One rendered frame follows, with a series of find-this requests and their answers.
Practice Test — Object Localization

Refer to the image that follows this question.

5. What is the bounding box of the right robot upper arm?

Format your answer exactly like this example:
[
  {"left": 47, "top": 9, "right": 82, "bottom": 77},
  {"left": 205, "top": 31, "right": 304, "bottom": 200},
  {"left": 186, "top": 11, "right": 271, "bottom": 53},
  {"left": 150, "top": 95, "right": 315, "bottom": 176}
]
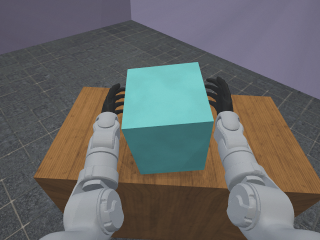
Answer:
[{"left": 226, "top": 182, "right": 320, "bottom": 240}]

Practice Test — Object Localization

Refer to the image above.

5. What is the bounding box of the right robot hand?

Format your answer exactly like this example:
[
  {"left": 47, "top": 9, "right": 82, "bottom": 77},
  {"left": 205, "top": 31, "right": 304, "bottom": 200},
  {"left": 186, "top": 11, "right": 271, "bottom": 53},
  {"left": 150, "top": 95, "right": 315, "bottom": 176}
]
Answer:
[{"left": 204, "top": 76, "right": 234, "bottom": 116}]

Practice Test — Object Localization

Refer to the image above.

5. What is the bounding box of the left robot hand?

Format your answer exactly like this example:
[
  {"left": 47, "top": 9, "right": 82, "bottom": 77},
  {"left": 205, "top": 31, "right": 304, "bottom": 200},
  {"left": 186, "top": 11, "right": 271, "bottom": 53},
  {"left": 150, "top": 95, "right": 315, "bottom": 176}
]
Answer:
[{"left": 101, "top": 83, "right": 126, "bottom": 115}]

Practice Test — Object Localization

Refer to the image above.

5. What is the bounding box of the robot left forearm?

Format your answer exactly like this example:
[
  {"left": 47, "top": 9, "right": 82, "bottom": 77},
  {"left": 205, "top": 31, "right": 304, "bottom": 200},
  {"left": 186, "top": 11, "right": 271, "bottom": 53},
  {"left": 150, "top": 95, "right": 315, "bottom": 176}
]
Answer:
[{"left": 63, "top": 112, "right": 120, "bottom": 230}]

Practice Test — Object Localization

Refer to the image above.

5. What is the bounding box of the left robot upper arm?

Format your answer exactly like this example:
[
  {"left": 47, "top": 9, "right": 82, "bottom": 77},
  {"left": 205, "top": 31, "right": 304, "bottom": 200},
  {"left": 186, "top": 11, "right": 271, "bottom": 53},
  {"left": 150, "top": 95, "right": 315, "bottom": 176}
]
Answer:
[{"left": 39, "top": 187, "right": 124, "bottom": 240}]

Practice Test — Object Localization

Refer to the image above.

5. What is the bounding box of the pedestal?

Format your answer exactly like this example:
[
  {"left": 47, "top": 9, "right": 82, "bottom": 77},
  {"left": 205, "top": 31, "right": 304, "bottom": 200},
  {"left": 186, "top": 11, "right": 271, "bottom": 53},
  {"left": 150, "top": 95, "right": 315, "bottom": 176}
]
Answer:
[{"left": 33, "top": 86, "right": 320, "bottom": 240}]

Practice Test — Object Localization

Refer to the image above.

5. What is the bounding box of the carton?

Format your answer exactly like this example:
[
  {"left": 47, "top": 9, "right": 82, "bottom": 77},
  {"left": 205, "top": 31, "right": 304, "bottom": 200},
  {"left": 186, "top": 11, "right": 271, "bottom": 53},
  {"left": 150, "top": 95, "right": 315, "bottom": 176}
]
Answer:
[{"left": 121, "top": 62, "right": 214, "bottom": 175}]

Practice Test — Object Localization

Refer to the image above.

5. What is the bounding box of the robot right forearm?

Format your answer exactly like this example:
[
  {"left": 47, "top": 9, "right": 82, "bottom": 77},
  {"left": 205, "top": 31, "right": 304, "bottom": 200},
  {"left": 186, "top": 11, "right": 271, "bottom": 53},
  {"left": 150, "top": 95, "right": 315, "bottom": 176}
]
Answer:
[{"left": 213, "top": 111, "right": 295, "bottom": 219}]

